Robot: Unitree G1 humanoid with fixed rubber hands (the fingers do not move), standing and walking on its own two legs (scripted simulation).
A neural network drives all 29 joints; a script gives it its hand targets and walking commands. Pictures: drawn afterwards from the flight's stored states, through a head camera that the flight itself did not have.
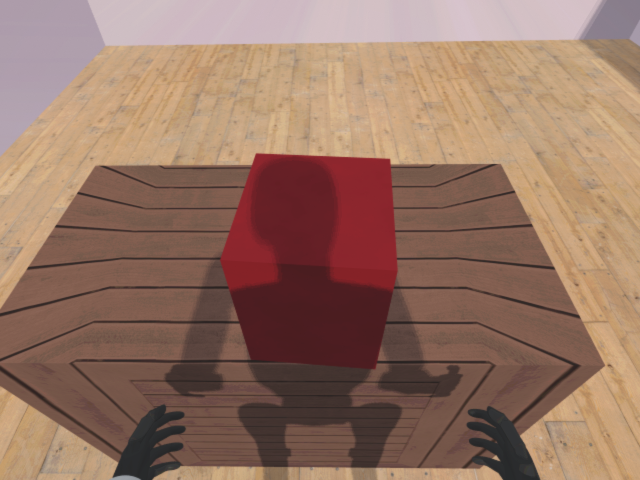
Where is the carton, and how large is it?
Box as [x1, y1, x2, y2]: [220, 153, 397, 368]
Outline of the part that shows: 256,153 220,259 251,359 375,368 397,271 389,159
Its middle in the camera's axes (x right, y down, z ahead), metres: +0.00 +0.03 +0.59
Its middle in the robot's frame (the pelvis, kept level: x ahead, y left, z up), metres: +0.43 +0.03 +0.01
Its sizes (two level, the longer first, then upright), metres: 0.210 0.200 0.250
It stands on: a pedestal, 0.67 m high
